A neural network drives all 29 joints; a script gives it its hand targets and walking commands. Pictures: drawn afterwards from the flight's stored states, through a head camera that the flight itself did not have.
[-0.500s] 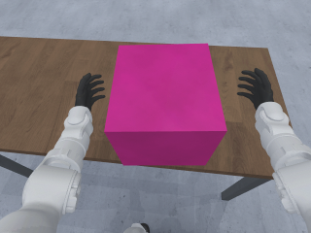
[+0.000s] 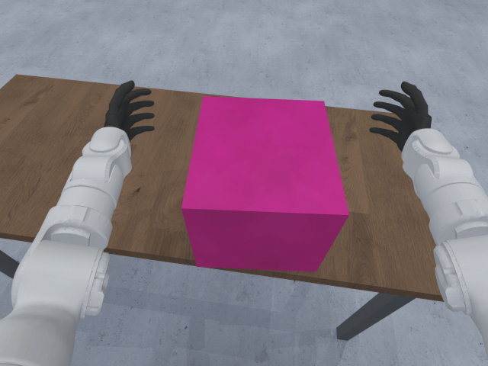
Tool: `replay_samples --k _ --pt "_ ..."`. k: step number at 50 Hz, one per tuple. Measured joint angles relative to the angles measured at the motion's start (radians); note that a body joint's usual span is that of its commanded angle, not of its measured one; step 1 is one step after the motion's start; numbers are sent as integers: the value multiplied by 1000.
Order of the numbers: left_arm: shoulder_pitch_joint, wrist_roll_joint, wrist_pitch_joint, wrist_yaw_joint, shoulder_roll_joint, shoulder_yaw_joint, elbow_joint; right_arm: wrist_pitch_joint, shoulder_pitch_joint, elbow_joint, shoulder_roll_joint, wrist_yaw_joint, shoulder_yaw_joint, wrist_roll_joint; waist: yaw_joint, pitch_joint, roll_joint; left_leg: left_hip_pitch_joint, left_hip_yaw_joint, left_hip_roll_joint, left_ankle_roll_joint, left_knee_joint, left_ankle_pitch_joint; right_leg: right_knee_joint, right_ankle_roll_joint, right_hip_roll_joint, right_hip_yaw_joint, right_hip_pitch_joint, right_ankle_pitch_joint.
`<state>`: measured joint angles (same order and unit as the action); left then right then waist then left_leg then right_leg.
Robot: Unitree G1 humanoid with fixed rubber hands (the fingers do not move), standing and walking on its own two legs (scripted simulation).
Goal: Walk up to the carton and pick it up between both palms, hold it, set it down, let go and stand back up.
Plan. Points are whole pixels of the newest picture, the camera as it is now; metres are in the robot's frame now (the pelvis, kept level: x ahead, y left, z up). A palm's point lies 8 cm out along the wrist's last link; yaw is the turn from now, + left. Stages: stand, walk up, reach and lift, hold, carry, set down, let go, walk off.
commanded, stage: set down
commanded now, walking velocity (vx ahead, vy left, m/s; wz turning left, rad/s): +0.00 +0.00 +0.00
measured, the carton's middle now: (259, 184) +0.46 +0.03 -0.01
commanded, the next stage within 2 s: none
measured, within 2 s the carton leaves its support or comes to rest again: neither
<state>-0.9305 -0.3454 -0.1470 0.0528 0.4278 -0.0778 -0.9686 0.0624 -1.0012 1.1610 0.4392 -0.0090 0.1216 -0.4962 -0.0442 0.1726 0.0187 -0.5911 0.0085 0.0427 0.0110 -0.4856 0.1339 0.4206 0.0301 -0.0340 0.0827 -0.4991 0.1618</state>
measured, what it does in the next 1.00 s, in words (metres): stands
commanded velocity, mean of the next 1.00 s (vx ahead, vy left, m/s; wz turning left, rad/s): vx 0.00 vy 0.00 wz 0.00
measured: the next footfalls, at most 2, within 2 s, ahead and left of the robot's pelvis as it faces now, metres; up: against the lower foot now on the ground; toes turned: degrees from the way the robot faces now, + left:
none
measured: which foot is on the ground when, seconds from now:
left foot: down 0.00-1.00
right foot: down 0.00-1.00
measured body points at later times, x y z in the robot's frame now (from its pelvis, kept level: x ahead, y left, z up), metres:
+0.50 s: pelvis +0.03 +0.00 +0.01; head +0.06 +0.01 +0.46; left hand +0.42 +0.27 +0.12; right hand +0.45 -0.21 +0.13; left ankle +0.05 +0.12 -0.73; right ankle +0.02 -0.10 -0.73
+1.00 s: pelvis +0.02 +0.00 +0.01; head +0.03 +0.01 +0.46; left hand +0.36 +0.24 +0.08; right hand +0.36 -0.23 +0.08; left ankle +0.05 +0.12 -0.73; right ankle +0.02 -0.10 -0.73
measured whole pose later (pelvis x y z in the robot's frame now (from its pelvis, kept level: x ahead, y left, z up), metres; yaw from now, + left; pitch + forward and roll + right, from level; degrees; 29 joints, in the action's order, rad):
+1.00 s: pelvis +0.02 +0.00 +0.01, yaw -3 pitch +1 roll +0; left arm -0.25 -0.19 -0.27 0.03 0.27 0.14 -0.31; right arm 0.10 -0.27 0.46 0.36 -0.03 0.00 -0.38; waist -0.04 0.02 0.02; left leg -0.22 -0.05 0.03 0.00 -0.33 0.13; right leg 0.31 0.02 -0.03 0.00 -0.17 0.16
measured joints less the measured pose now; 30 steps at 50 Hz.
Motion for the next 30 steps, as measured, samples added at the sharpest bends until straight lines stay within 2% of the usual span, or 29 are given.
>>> replay_samples --k 6,12,17,21,30 --pt "-36 -7 -118 20 -3 -8 58 99 -16 -53 46 -28 -13 0 5 -31 -4 60 -18 -4 -6 38 -8 -22 -4 4 -20 46 -6" --pt "1 64 -210 10 -38 85 166 148 14 -163 71 -27 30 -25 -11 -77 -5 145 -51 0 -8 91 -12 -62 -8 0 -56 112 -16" --pt "127 139 -268 -20 -53 184 316 152 112 -277 54 -3 43 -28 -16 -113 -2 234 -63 -1 -6 136 -11 -101 -9 -1 -72 194 -17" --pt "266 169 -290 -42 -53 239 449 138 238 -380 17 17 16 -3 -9 -131 5 288 -57 -5 -4 155 -5 -125 -8 0 -67 253 -11" --pt "512 129 -313 -36 -66 240 714 115 471 -603 -42 25 -91 49 11 -165 0 318 -29 -13 -3 135 14 -138 -9 5 -43 308 1"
